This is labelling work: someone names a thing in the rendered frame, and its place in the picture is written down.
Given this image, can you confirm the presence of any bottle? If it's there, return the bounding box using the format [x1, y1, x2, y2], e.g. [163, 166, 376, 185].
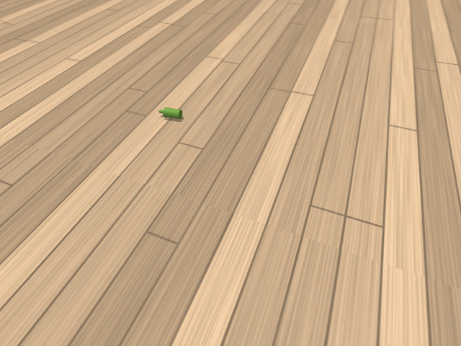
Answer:
[159, 107, 182, 119]

